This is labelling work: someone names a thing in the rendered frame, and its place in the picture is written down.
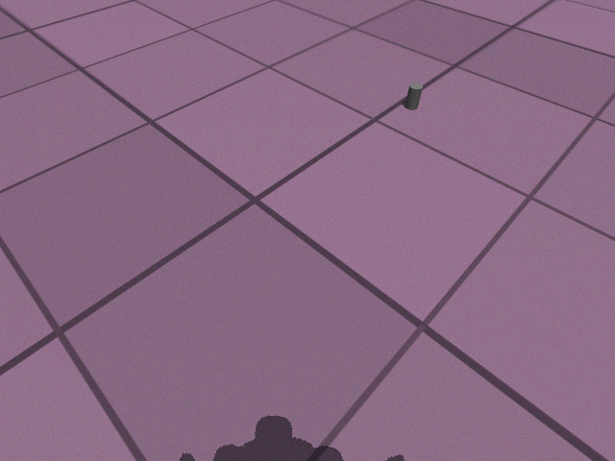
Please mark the can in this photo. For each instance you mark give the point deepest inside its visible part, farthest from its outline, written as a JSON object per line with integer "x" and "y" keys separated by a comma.
{"x": 413, "y": 96}

